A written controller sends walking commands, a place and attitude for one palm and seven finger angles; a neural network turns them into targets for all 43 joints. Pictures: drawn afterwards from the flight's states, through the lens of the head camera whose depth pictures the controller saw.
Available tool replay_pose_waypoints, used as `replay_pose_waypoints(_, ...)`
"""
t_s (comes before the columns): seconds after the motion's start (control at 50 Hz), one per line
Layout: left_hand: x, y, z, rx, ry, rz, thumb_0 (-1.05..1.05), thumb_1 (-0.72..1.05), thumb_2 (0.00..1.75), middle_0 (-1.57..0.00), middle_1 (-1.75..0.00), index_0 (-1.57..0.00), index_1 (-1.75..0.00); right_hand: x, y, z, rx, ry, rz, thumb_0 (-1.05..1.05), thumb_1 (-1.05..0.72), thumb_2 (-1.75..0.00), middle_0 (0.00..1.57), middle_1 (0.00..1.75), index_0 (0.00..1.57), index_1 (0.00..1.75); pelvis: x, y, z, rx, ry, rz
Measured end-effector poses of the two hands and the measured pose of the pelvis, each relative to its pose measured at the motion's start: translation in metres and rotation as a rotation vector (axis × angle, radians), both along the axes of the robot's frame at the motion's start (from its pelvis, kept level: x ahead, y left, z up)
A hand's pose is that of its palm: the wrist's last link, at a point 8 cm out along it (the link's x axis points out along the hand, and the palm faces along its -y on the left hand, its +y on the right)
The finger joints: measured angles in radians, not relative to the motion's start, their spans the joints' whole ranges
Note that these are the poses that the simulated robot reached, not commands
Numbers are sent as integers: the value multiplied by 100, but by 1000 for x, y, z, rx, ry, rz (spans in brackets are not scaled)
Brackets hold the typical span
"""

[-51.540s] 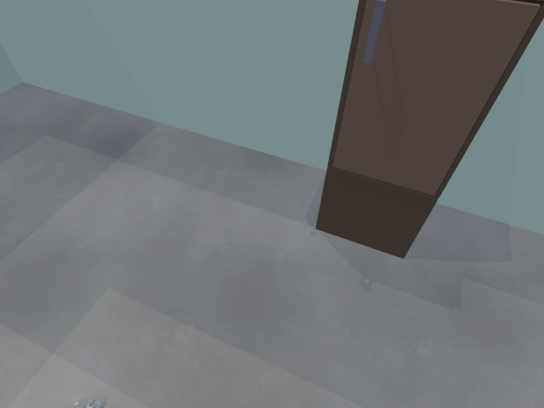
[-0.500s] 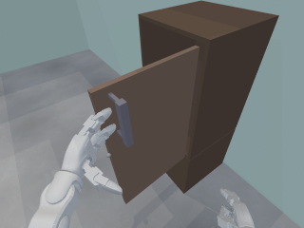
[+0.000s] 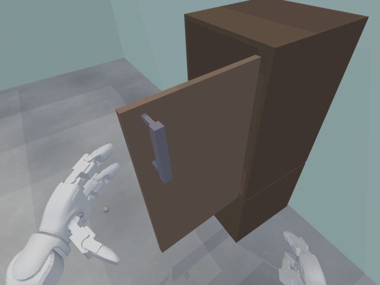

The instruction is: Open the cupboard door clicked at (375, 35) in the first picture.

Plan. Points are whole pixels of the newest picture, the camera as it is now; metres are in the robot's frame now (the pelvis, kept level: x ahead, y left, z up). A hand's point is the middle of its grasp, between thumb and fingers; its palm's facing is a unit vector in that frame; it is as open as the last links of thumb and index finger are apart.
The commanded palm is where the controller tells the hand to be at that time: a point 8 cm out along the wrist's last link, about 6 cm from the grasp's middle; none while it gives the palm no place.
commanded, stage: draw the hand back to the body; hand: left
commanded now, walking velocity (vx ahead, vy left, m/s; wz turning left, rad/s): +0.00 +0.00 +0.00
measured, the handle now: (156, 149) +0.33 +0.11 +0.16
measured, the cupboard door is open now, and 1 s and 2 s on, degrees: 94 94 94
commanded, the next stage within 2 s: step back with the hand held close in 1.58 s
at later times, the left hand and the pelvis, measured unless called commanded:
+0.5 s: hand (83, 209) +0.19 +0.20 +0.15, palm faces -0.06 -0.99 -0.09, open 16.2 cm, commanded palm +0.16 +0.26 +0.17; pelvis -0.01 +0.02 +0.00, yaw +0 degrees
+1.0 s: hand (59, 190) +0.22 +0.26 +0.15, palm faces +0.34 -0.86 -0.38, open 11.6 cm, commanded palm +0.17 +0.31 +0.17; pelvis +0.02 +0.03 +0.01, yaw -3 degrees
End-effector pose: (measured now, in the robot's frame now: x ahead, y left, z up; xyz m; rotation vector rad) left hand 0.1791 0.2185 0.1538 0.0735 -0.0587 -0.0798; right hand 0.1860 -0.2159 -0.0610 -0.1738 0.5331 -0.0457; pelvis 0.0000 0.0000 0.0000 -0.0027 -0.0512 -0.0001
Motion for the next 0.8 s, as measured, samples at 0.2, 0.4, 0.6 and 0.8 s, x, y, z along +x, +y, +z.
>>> replay_pose_waypoints(0.2,3,10,2,7,-8,-9,-1,-50,30,-15,-30,-15,-30,-3,12,5,3,-27,1,1,-90,-90,20,30,20,30,-5,8,1,-2,-1,-5)
replay_pose_waypoints(0.4,-3,25,4,15,5,1,-1,-50,30,-15,-30,-15,-30,-8,24,6,7,-25,8,1,-90,-90,20,30,20,30,-8,17,1,-5,-3,-7)
replay_pose_waypoints(0.6,-10,46,12,158,-56,190,-1,-40,35,-16,-30,-16,-30,-10,27,8,-31,-7,9,1,-90,-90,20,30,20,30,-10,21,4,-13,-5,-16)
replay_pose_waypoints(0.8,-11,66,9,279,-82,382,-1,-10,47,-17,-30,-17,-30,-19,28,-9,-55,134,-15,1,-90,-90,20,30,20,30,-1,27,9,-9,-6,-34)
